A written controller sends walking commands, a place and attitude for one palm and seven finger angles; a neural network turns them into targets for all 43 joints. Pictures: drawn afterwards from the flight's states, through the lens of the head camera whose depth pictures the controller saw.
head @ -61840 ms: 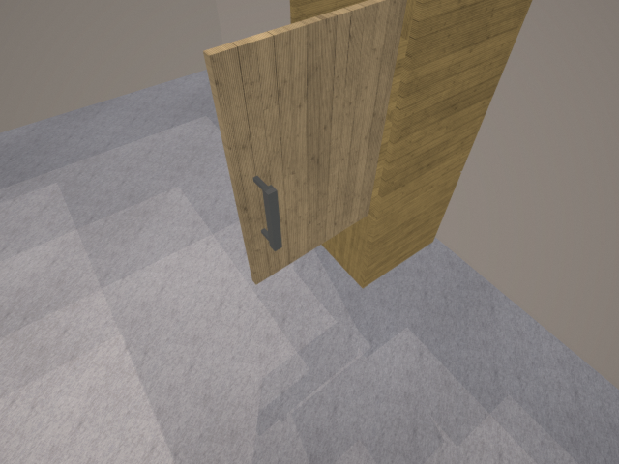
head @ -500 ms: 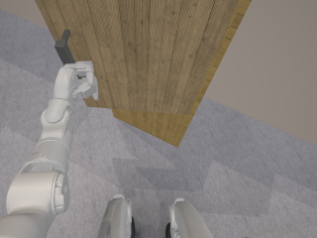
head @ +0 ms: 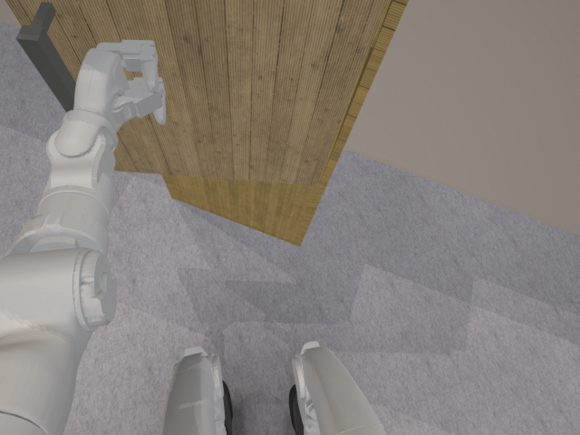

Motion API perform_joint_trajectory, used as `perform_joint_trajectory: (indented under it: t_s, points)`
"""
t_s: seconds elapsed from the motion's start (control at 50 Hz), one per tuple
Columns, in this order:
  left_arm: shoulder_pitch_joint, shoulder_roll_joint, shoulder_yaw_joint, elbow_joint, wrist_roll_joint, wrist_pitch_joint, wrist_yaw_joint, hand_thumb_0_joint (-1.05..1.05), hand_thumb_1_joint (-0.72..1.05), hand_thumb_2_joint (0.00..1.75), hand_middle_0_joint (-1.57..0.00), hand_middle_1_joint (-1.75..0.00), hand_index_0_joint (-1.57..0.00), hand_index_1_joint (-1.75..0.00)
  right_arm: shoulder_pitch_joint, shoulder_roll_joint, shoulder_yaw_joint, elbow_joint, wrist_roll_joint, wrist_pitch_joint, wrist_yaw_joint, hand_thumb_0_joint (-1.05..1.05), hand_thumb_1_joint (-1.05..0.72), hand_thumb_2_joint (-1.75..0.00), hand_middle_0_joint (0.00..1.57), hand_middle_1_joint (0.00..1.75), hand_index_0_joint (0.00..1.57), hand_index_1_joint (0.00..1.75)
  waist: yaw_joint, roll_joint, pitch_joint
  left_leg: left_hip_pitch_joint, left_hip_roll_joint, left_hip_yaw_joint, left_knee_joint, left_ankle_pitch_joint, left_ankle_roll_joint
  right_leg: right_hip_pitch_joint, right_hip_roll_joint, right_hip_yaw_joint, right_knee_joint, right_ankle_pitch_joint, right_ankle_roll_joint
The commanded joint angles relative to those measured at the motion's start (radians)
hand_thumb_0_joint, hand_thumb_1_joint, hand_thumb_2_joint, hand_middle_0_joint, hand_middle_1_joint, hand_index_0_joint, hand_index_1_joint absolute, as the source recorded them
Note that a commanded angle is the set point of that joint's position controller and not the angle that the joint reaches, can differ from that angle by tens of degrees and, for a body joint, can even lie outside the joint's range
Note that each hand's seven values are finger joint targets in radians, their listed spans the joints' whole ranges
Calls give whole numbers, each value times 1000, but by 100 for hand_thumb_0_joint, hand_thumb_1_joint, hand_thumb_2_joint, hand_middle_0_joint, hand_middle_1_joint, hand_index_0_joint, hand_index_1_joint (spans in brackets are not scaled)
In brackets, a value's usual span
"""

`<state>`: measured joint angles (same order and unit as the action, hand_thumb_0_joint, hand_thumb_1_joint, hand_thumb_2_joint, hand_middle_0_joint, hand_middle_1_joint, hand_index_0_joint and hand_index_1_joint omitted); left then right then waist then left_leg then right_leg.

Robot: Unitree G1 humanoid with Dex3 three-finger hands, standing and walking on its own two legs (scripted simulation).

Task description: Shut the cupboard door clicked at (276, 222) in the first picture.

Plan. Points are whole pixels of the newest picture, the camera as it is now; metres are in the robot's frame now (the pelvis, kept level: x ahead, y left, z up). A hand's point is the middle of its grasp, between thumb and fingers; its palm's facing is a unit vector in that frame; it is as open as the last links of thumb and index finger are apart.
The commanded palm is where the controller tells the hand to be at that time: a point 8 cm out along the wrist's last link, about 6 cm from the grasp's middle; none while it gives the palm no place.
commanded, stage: push the door shut along its arc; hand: left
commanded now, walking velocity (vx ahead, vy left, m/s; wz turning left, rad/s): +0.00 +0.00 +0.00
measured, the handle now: (73, 82) +0.57 +0.21 +0.07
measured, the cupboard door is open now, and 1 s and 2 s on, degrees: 19 1 1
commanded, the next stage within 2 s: pull the fist back off the door in 0.58 s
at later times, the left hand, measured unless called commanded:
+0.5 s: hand (174, 69) +0.58 +0.09 +0.08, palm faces -0.33 -0.94 -0.04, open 3.3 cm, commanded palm +0.60 +0.10 +0.07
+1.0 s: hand (196, 65) +0.60 +0.06 +0.06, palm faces +0.09 -1.00 -0.03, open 3.1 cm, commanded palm +0.57 +0.09 +0.07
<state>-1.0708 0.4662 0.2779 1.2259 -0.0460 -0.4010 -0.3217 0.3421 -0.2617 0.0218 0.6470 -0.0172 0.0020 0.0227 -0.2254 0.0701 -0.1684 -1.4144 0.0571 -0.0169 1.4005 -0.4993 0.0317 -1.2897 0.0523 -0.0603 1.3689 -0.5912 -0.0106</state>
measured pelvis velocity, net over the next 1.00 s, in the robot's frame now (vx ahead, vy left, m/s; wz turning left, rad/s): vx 0.01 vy -0.01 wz -0.01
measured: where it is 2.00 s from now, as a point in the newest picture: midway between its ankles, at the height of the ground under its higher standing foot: outside the picture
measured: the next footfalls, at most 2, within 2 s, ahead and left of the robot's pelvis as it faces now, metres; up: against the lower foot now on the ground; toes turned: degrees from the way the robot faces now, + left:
none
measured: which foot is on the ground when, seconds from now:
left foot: down 0.00-1.00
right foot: down 0.00-1.00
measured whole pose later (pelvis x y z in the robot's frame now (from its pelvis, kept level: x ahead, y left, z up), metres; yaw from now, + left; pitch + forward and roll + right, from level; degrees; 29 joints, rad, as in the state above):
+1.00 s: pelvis +0.01 -0.01 +0.00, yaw -1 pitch +34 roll -5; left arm -1.21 0.37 0.33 1.19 0.10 -0.32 0.18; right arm 0.44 -0.19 0.03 0.68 -0.11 -0.01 0.12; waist -0.27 0.09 -0.15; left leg -1.50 0.07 -0.03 1.40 -0.50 0.01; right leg -1.37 0.07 -0.07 1.37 -0.59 -0.03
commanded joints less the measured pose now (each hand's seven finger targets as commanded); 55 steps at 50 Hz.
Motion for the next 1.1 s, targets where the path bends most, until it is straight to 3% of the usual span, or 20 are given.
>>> perform_joint_trajectory:
  t_s: [0.0, 0.12, 0.16, 0.2, 0.32, 0.44, 0.56, 0.66, 0.68, 0.7, 0.74, 0.78, 0.8, 0.84, 0.9, 0.98, 1.02, 1.04, 1.06, 1.08]
  points:
    - [-497, 224, 36, -184, -9, -38, -10, 0, 90, 90, -130, -150, -130, -150, 186, -194, -63, -39, 10, -10, -7, 0, -90, -90, 20, 30, 20, 30, -38, 91, -524, 564, -7, -98, -115, 266, 13, 65, 12, 34, -198, 232, -28]
    - [-599, 203, -10, -182, -9, 1, -39, 0, 90, 90, -130, -150, -130, -150, 211, -194, -62, -17, 9, -20, -15, 0, -90, -90, 20, 30, 20, 30, -70, 111, -544, 557, -9, -95, -89, 276, 20, 49, 18, 36, -198, 244, -29]
    - [-632, 184, -29, -194, -10, 4, -51, 0, 90, 90, -130, -150, -130, -150, 212, -196, -64, -9, 8, -29, -17, 0, -90, -90, 20, 30, 20, 30, -74, 158, -567, 595, -9, -99, -79, 295, 17, 8, 15, 33, -191, 247, -32]
    - [-673, 207, -21, -165, -10, 23, -55, 0, 90, 90, -130, -150, -130, -150, 221, -197, -59, 1, 7, -36, -23, 0, -90, -90, 20, 30, 20, 30, -94, 126, -540, 548, -9, -95, -66, 269, 25, 9, 19, 36, -196, 234, -28]
    - [-720, 204, -37, -174, -5, 48, -77, 0, 90, 90, -130, -150, -130, -150, 232, -196, -57, 12, -1, -57, -24, 0, -90, -90, 20, 30, 20, 30, -93, 179, -585, 575, -12, -96, -50, 312, 23, -1, 25, 29, -181, 256, -35]
    - [-813, 201, -54, -136, 18, 77, -76, 0, 90, 90, -130, -150, -130, -150, 241, -195, -51, 26, -6, -76, -29, 0, -90, -90, 20, 30, 20, 30, -129, 194, -552, 547, -10, -96, -24, 295, 28, -58, 30, 23, -167, 240, -35]
    - [-869, 209, -62, -153, 31, 94, -87, 0, 90, 90, -130, -150, -130, -150, 255, -200, -53, 37, -16, -88, -31, 0, -90, -90, 20, 30, 20, 30, -137, 242, -620, 591, -10, -107, 0, 360, 26, -88, 36, 11, -139, 274, -39]
    - [-934, 210, -70, -109, 48, 129, -86, 0, 90, 90, -130, -150, -130, -150, 265, -203, -46, 47, -19, -96, -37, 0, -90, -90, 20, 30, 20, 30, -169, 235, -586, 557, -6, -112, 18, 322, 30, -140, 39, 1, -128, 246, -37]
    - [-888, 237, 131, -126, -30, 144, 110, 0, 90, 90, -130, -150, -130, -150, 324, -183, -27, 2, -46, -97, -26, 0, -90, -90, 20, 30, 20, 30, -100, 239, -596, 533, 15, -137, -17, 308, 18, -104, 27, -7, -124, 237, -31]
    - [-828, 172, 94, -91, -5, 155, 206, 0, 90, 90, -130, -150, -130, -150, 307, -176, -31, 0, -52, -95, -6, 0, -90, -90, 20, 30, 20, 30, -102, 240, -597, 531, 17, -137, -33, 288, 11, -115, 26, -10, -125, 218, -24]
    - [-812, 131, 130, -108, 23, 137, 372, 0, 90, 90, -130, -150, -130, -150, 340, -170, -42, 3, -82, -84, 27, 0, -90, -90, 20, 30, 20, 30, -97, 205, -605, 543, 17, -147, -50, 301, 4, -102, 25, -18, -122, 220, -15]
    - [-806, 93, 97, -214, 124, 81, 537, 0, 90, 90, -130, -150, -130, -150, 338, -158, -53, -4, -110, -73, 65, 0, -90, -90, 20, 30, 20, 30, -77, 278, -665, 595, 15, -138, -55, 329, -7, -105, 21, -19, -120, 229, -13]
    - [-801, 79, 56, -229, 184, 55, 578, 0, 90, 90, -130, -150, -130, -150, 341, -159, -63, 5, -118, -67, 84, 0, -90, -90, 20, 30, 20, 30, -89, 294, -681, 625, 15, -141, -56, 351, -12, -107, 20, -20, -120, 241, -14]
    - [-803, 48, -4, -286, 230, 9, 584, 0, 90, 90, -130, -150, -130, -150, 351, -164, -84, 9, -116, -47, 103, 0, -90, -90, 20, 30, 20, 30, -104, 270, -727, 674, 11, -142, -70, 390, -15, -52, 20, -13, -139, 279, -17]
    - [-765, 53, 8, -315, 161, -1, 521, 0, 90, 90, -130, -150, -130, -150, 337, -168, -89, 5, -90, -22, 99, 0, -90, -90, 20, 30, 20, 30, -89, 229, -755, 677, -5, -112, -111, 374, -11, 93, 24, 1, -195, 323, -16]
    - [-638, 113, 102, -257, 113, -18, 500, 0, 90, 90, -130, -150, -130, -150, 333, -154, -75, 5, -81, -12, 84, 0, -90, -90, 20, 30, 20, 30, -50, 145, -668, 579, -17, -73, -141, 357, -1, 216, 22, 22, -230, 374, -8]
    - [-564, 54, 78, -249, 112, -54, 511, 0, 90, 90, -130, -150, -130, -150, 319, -142, -76, -1, -82, -12, 88, 0, -90, -90, 20, 30, 20, 30, -49, 101, -616, 551, -21, -57, -151, 347, 2, 236, 20, 27, -244, 391, -4]
    - [-531, 63, 95, -241, 115, -78, 517, 0, 90, 90, -130, -150, -130, -150, 319, -139, -75, -4, -86, -12, 90, 0, -90, -90, 20, 30, 20, 30, -31, 103, -605, 544, -24, -49, -152, 362, 1, 247, 19, 33, -240, 412, -5]
    - [-502, 37, 78, -224, 118, -97, 520, 0, 90, 90, -130, -150, -130, -150, 313, -137, -79, -2, -87, -8, 93, 0, -90, -90, 20, 30, 20, 30, -40, 78, -575, 534, -25, -44, -155, 362, 1, 253, 18, 33, -245, 430, -2]
    - [-432, 22, 78, -192, 119, -109, 521, 0, 90, 90, -130, -150, -130, -150, 307, -134, -81, -6, -87, -4, 97, 0, -90, -90, 20, 30, 20, 30, -25, 57, -538, 505, -30, -32, -160, 347, 1, 274, 18, 38, -252, 433, -2]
